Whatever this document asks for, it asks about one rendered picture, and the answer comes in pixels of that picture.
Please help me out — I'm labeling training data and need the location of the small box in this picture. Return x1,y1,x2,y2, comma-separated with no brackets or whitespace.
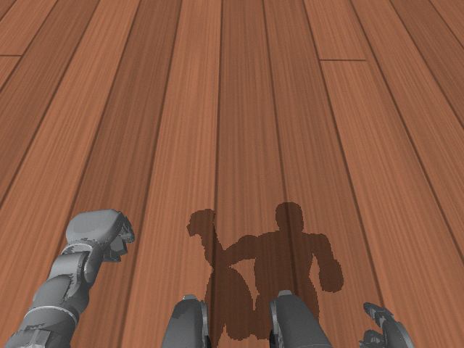
110,236,128,256

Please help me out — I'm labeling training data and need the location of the left robot hand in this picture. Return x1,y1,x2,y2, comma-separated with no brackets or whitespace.
66,209,135,262

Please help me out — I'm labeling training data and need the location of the left robot arm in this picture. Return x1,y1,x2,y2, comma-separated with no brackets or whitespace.
4,240,104,348

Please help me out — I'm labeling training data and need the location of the right robot hand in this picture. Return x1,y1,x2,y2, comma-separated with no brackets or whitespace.
359,302,415,348

